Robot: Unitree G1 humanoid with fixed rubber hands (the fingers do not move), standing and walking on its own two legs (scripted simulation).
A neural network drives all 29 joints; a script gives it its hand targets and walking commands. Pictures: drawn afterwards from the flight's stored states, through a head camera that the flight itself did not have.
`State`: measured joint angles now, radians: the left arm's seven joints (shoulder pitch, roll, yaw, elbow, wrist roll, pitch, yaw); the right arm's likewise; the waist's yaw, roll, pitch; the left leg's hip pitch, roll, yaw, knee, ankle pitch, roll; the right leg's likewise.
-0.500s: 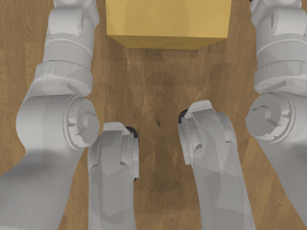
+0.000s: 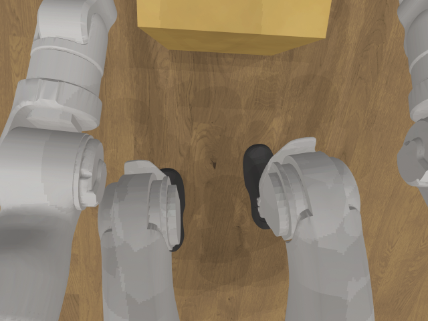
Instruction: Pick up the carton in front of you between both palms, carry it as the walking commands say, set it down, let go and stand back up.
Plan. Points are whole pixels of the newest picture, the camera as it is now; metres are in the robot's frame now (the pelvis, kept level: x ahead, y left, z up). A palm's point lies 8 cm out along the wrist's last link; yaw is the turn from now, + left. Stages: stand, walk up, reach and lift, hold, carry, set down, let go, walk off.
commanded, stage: set down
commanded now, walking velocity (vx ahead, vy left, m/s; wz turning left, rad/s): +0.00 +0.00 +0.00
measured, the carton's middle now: out of the picture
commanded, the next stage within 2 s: let go in 1.00 s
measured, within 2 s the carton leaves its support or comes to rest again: neither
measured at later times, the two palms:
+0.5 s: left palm out of the picture +0.59 +0.08 +0.01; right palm out of the picture +0.53 -0.30 +0.00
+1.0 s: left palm out of the picture +0.59 +0.08 +0.15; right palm out of the picture +0.52 -0.31 +0.16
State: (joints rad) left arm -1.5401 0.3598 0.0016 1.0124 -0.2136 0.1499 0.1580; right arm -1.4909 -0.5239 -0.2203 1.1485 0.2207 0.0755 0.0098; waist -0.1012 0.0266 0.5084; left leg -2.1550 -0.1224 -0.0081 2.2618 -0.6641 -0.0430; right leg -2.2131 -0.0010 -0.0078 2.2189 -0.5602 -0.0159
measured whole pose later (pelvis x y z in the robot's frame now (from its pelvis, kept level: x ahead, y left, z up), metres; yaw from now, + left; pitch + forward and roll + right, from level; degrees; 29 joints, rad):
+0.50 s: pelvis +0.00 -0.01 +0.11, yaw -1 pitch +44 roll +4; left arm -1.43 0.29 0.23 0.96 -0.05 0.23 0.14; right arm -1.39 -0.42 -0.28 0.98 0.09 0.21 0.00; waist -0.09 0.04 0.11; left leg -2.05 -0.08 0.00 1.85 -0.58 -0.03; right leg -2.13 0.05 0.03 1.82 -0.46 -0.01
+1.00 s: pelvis +0.03 +0.00 +0.25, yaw -2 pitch +46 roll +2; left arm -1.22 0.23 0.25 0.84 0.01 0.24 0.11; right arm -1.20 -0.37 -0.36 0.91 0.03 0.20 0.07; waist -0.08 0.05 -0.02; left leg -1.66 -0.08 -0.04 1.29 -0.43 -0.02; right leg -1.72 0.05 0.05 1.27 -0.34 0.00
